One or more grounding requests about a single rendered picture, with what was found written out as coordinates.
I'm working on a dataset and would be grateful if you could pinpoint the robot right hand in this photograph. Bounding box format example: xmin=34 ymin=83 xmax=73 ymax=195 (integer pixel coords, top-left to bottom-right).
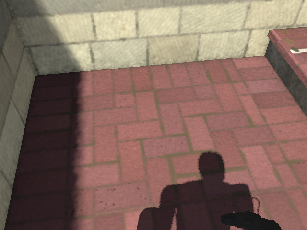
xmin=221 ymin=211 xmax=282 ymax=230

